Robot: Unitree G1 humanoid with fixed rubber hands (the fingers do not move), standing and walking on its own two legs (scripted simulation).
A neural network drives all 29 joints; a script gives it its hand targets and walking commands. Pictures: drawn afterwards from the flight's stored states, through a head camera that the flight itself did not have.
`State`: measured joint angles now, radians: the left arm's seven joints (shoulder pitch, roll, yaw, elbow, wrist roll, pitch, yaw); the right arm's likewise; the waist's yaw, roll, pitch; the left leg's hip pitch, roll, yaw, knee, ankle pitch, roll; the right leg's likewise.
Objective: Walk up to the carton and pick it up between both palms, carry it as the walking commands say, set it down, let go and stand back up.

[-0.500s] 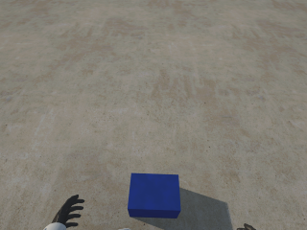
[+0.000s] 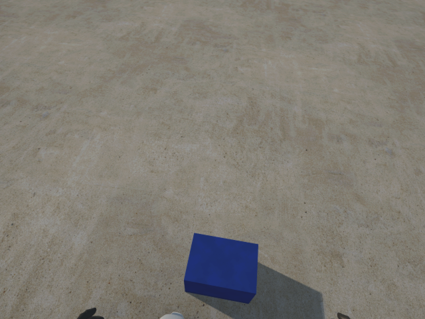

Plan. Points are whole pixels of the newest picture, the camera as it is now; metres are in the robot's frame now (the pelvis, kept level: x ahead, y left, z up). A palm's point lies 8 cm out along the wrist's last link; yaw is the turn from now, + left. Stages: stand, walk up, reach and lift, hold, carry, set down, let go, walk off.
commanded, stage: walk up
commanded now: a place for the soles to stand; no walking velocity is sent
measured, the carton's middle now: (221, 268) +0.42 -0.06 -0.67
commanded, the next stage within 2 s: none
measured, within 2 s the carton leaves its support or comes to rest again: neither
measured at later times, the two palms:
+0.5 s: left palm out of the picture +0.08 +0.28 -0.12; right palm out of the picture +0.12 -0.26 -0.09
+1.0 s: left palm out of the picture +0.06 +0.28 -0.12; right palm out of the picture +0.12 -0.25 -0.09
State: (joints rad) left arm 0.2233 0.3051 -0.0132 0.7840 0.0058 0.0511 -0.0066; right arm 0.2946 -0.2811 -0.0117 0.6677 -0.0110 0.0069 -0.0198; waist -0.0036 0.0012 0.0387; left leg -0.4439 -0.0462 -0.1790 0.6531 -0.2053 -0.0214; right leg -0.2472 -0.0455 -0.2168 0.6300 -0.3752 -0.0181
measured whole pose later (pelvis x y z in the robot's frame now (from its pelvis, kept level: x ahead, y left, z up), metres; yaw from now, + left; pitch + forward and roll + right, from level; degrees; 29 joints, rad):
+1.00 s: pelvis +0.01 +0.00 +0.00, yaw +4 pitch +0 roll -2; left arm 0.23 0.32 0.00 0.85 0.00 0.07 -0.01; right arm 0.27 -0.27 -0.01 0.73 -0.02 0.01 -0.03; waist 0.01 0.00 0.04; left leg -0.43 -0.07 -0.19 0.63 -0.20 -0.01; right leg -0.20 -0.04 -0.23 0.59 -0.39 -0.01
